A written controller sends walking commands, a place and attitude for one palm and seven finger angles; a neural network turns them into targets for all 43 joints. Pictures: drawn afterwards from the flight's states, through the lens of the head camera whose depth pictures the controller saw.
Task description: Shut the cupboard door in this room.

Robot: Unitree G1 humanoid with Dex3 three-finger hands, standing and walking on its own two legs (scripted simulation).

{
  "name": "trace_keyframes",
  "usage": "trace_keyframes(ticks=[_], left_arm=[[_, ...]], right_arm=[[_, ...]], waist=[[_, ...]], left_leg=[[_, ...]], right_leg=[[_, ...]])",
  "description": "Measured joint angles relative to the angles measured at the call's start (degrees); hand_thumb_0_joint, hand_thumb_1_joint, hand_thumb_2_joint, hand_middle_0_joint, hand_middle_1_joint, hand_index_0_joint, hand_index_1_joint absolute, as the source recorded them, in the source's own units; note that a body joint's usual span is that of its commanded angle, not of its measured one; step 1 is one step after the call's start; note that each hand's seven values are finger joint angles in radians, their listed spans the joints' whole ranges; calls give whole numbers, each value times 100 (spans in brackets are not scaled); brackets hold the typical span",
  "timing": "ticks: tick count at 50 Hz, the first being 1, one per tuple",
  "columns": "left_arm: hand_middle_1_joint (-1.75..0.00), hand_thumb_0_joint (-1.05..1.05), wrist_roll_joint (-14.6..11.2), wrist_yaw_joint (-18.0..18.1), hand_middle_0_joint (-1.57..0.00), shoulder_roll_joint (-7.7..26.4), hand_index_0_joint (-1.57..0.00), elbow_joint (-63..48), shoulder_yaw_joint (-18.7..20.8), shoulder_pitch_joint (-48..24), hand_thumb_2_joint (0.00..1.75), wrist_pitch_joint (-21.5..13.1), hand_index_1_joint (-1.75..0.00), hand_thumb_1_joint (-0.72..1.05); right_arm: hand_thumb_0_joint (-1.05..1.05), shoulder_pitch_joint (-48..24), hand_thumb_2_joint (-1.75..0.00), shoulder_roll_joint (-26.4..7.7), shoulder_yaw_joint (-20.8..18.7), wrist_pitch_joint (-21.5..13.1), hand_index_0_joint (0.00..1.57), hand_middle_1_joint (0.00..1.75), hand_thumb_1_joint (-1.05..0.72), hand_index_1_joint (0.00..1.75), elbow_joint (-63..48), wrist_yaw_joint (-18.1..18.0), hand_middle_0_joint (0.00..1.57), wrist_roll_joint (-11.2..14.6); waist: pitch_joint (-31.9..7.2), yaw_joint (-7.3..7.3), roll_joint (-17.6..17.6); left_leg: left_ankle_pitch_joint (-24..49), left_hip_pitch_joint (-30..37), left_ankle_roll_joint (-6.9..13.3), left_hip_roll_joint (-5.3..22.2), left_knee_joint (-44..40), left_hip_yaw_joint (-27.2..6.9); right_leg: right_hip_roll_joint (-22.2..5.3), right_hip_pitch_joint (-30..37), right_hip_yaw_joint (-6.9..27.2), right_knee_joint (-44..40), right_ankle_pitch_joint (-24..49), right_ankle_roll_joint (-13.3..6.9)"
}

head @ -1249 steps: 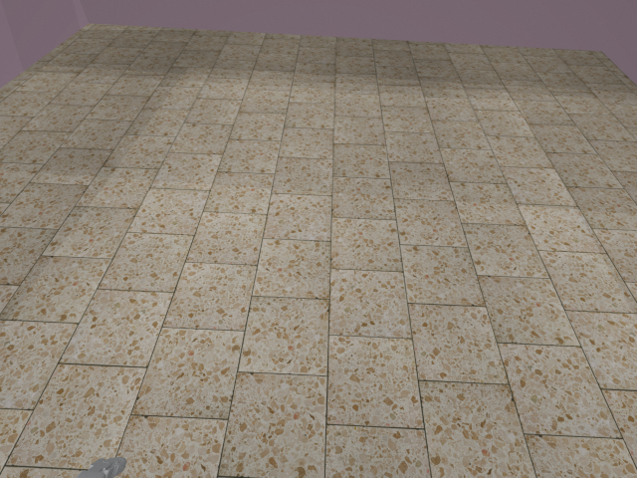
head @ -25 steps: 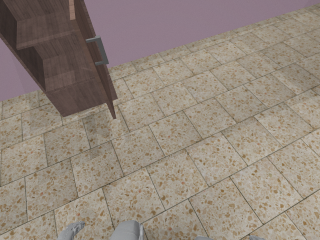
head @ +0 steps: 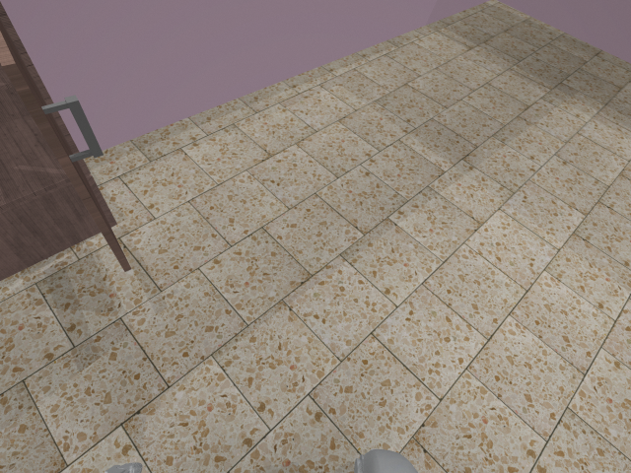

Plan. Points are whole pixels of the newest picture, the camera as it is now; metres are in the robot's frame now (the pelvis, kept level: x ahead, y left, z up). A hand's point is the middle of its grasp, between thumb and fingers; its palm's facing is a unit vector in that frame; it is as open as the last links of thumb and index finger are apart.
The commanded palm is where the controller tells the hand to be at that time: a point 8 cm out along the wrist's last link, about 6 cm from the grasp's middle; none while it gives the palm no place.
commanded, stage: walk around to get in front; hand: left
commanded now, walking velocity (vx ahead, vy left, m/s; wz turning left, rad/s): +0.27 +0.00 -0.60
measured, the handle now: (74, 131) +0.66 +0.52 -0.05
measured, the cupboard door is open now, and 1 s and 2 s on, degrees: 84 84 84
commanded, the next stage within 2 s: none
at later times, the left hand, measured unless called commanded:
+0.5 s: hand (249, 438) +0.18 +0.10 -0.16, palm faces -0.29 -0.94 -0.21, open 7.4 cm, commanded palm none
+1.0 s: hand (299, 280) +0.45 +0.05 -0.16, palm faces -0.46 -0.87 -0.18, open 7.4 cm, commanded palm none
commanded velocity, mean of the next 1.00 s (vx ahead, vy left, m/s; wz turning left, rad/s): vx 0.35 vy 0.00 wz -0.41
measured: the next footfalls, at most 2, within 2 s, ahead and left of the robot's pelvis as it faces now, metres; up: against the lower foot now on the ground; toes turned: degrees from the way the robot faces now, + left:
right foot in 0.26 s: +0.03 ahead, -0.17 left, +0.00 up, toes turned -19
left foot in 0.68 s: +0.34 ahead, +0.01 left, +0.00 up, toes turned -15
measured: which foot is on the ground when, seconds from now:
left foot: down 0.00-0.26, up 0.28-0.66, down 0.68-1.00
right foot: up 0.00-0.24, down 0.26-0.70, up 0.72-1.00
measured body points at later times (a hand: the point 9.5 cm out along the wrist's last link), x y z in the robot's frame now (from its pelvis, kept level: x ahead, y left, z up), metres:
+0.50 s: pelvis +0.08 -0.07 +0.00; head +0.10 -0.08 +0.45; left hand +0.20 +0.15 -0.15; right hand +0.06 -0.34 -0.15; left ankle +0.17 +0.07 -0.68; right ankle +0.00 -0.15 -0.74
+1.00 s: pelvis +0.29 -0.08 +0.00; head +0.31 -0.08 +0.45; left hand +0.48 +0.10 -0.15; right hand +0.15 -0.28 -0.14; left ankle +0.30 +0.02 -0.74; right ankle +0.26 -0.24 -0.65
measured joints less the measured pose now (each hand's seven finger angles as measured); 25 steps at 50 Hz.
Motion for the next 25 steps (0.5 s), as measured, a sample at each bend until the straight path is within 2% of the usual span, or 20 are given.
trace_keyframes(ticks=[4,7,10,12,13,14,15,16,18,20,25], left_arm=[[-30,0,1,-21,-20,-39,-20,6,-11,-144,90,50,-30,91],[-30,1,19,-68,-20,-118,-20,-12,-42,-265,90,46,-30,91],[-30,1,31,-110,-20,-225,-20,-64,-90,-392,90,-15,-30,91],[-30,1,33,-116,-20,-292,-20,-126,-132,-455,90,-116,-30,91],[-30,1,34,-111,-20,-302,-20,-175,-164,-468,90,-210,-30,91],[-30,0,21,-82,-20,-339,-20,-194,-187,-492,90,-320,-30,91],[-30,0,-21,-42,-20,-379,-20,-211,-219,-473,90,-396,-30,91],[-30,0,-51,-8,-20,-415,-20,-223,-243,-407,90,-445,-30,91],[-30,0,-63,47,-20,-479,-20,-188,-271,-196,90,-495,-30,91],[-30,0,-47,74,-20,-523,-20,-76,-297,50,90,-526,-30,91],[-30,0,-13,73,-21,-573,-20,305,-325,580,90,-619,-30,90]], right_arm=[[0,222,-90,17,-47,-18,20,30,-90,30,141,33,20,-20],[0,386,-90,-34,-93,-28,20,30,-90,30,277,65,20,-47],[0,555,-90,-144,-146,-29,20,30,-90,30,422,93,20,-71],[0,702,-90,-235,-173,-20,20,30,-90,30,502,108,20,-67],[0,800,-90,-275,-179,-4,20,30,-90,30,528,124,20,-44],[0,826,-90,-324,-180,60,20,30,-90,30,574,135,20,-19],[0,811,-90,-363,-169,163,20,30,-90,30,618,136,20,-4],[0,770,-90,-387,-168,255,20,29,-90,30,652,137,20,2],[1,634,-90,-415,-187,315,20,29,-91,29,657,160,20,-21],[1,456,-90,-420,-202,260,20,29,-91,29,563,192,20,-51],[1,-3,-90,-356,-203,79,19,29,-91,29,219,250,20,-50]], waist=[[-2,-96,69],[-26,-206,150],[-68,-331,269],[-117,-386,363],[-155,-389,387],[-140,-382,448],[-132,-376,479],[-142,-352,477],[-176,-288,450],[-207,-256,418],[-215,-166,324]], left_leg=[[-69,123,-58,125,-13,330],[-166,198,-144,244,45,589],[-323,248,-275,396,205,823],[-519,218,-399,545,496,924],[-678,118,-447,640,824,919],[-1021,-86,-488,692,1408,684],[-1300,-356,-509,627,2086,320],[-1379,-633,-517,516,2733,0],[-1082,-1108,-532,356,3532,-374],[-649,-1468,-588,313,3637,-524],[42,-2073,-690,297,2981,-689]], right_leg=[[-181,218,-159,-674,-36,0],[-252,442,-329,-1385,-103,-74],[-226,736,-510,-2142,-197,-208],[-139,1066,-659,-2850,64,-343],[-93,1241,-701,-3229,352,-483],[-30,1220,-705,-3150,569,-585],[11,1208,-693,-2996,522,-640],[43,1253,-652,-2950,427,-668],[113,1457,-516,-3145,362,-686],[171,1698,-373,-3491,471,-660],[244,2197,-104,-4134,599,-664]])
